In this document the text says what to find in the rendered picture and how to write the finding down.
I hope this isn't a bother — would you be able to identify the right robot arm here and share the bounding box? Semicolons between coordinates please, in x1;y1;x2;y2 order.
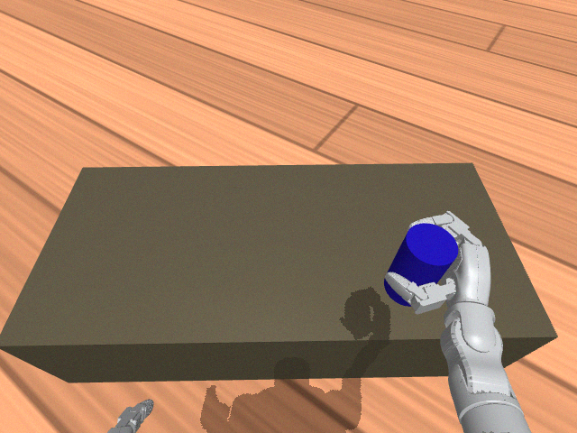
440;301;531;433

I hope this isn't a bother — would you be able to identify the left robot hand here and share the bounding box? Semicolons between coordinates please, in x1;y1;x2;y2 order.
107;400;153;433

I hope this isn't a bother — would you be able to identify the can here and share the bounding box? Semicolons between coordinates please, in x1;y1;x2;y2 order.
384;223;458;307

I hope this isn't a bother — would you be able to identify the right robot hand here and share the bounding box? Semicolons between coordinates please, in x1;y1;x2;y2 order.
385;211;491;314

